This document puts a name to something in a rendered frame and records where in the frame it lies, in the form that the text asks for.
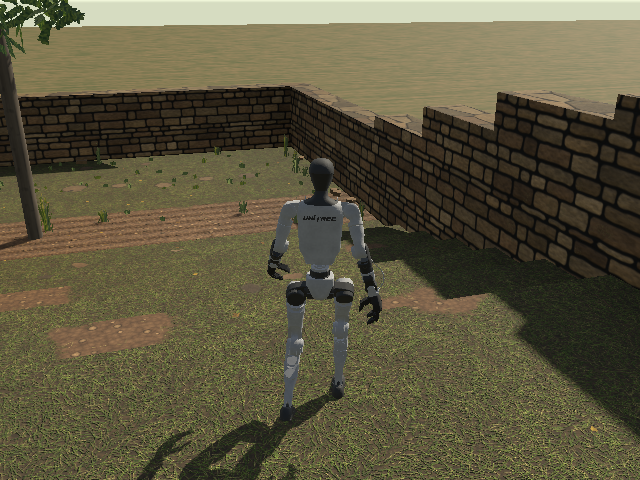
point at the humanoid robot head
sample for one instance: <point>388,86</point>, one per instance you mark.
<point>321,171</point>

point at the robot left upper arm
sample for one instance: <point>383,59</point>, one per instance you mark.
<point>288,211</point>

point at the right robot hand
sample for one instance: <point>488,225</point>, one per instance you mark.
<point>377,307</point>

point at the robot left thigh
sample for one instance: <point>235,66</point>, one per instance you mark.
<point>295,302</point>

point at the robot right upper arm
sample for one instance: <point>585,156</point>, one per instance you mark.
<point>352,212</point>

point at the left robot hand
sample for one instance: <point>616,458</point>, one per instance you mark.
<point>273,274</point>

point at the robot right forearm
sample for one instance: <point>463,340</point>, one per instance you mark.
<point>367,273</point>

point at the robot left forearm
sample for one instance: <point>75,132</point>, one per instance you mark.
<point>274,257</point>

